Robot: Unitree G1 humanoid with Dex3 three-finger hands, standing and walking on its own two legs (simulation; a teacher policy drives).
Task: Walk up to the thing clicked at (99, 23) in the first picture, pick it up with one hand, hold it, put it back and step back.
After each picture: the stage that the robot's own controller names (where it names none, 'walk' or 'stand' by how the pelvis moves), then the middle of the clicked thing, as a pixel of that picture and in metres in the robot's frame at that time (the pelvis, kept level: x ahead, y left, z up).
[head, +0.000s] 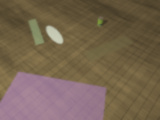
stand; (100, 21) +1.79 -0.30 -0.72
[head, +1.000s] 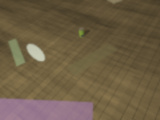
walk; (81, 32) +1.69 +0.09 -0.69
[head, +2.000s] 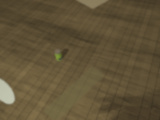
walk; (58, 55) +1.16 +0.29 -0.71
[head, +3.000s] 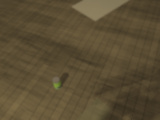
walk; (57, 83) +0.78 +0.26 -0.70
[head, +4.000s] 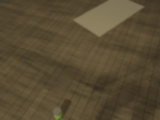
walk; (58, 113) +0.52 +0.24 -0.70
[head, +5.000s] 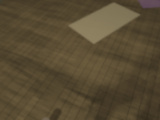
stand; out of the picture +0.45 +0.32 -0.71
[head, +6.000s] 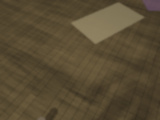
stand; out of the picture +0.44 +0.28 -0.71
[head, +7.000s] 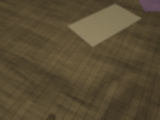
stand; out of the picture +0.41 +0.31 -0.72
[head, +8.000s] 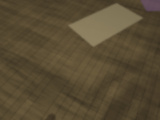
stand; out of the picture +0.39 +0.32 -0.72
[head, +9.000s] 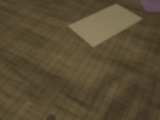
stand; out of the picture +0.39 +0.31 -0.73
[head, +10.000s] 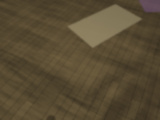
stand; out of the picture +0.39 +0.32 -0.73
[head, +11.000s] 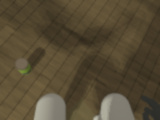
go down; (23, 66) +0.46 +0.30 -0.45
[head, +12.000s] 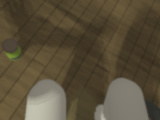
go down; (12, 50) +0.49 +0.30 -0.31
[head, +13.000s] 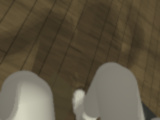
close in; out of the picture +0.47 +0.33 -0.25
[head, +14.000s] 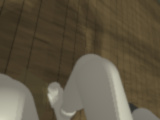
close in; out of the picture +0.46 +0.36 -0.23
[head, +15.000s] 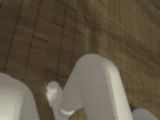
lift; out of the picture +0.45 +0.36 -0.23
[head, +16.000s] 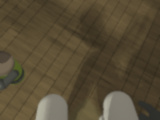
lift; (8, 69) +0.36 +0.24 -0.04
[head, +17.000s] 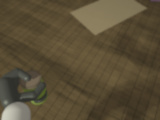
hold; (34, 88) +0.33 +0.17 -0.01
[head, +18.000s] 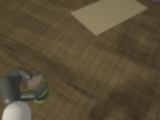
hold; (36, 87) +0.34 +0.16 -0.01
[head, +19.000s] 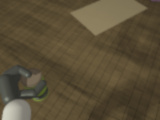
hold; (35, 85) +0.34 +0.17 -0.01
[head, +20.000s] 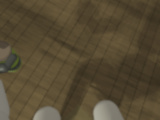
crouch; (6, 57) +0.43 +0.24 -0.07
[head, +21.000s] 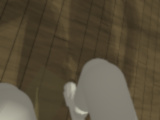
lower; out of the picture +0.48 +0.33 -0.18
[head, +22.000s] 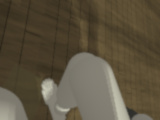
lower; out of the picture +0.45 +0.34 -0.24
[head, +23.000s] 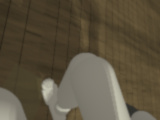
lower; out of the picture +0.45 +0.35 -0.23
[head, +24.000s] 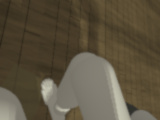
lower; out of the picture +0.45 +0.35 -0.24
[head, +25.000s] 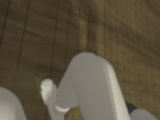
lower; out of the picture +0.45 +0.35 -0.24
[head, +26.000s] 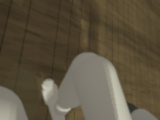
open; out of the picture +0.45 +0.35 -0.24
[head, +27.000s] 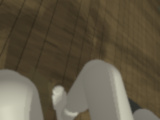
stand; out of the picture +0.45 +0.33 -0.26
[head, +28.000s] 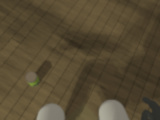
walk; (32, 79) +0.46 +0.26 -0.50
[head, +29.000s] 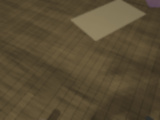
stand; out of the picture +0.42 +0.25 -0.66
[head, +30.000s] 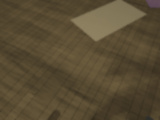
stand; out of the picture +0.41 +0.26 -0.67
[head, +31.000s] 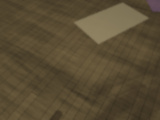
stand; out of the picture +0.41 +0.25 -0.69
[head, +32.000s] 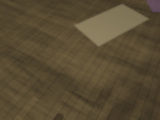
stand; out of the picture +0.41 +0.27 -0.72
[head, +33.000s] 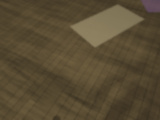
stand; out of the picture +0.39 +0.28 -0.72
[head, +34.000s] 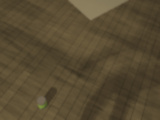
walk; (42, 102) +0.46 +0.23 -0.70
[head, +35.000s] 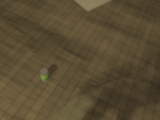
walk; (44, 74) +0.73 +0.26 -0.71
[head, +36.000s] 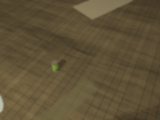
walk; (55, 66) +1.07 +0.32 -0.71
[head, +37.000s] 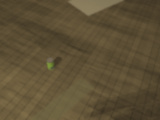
stand; (50, 63) +1.04 +0.26 -0.72
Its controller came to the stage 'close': yes
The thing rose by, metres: 0.70
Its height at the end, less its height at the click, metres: +0.00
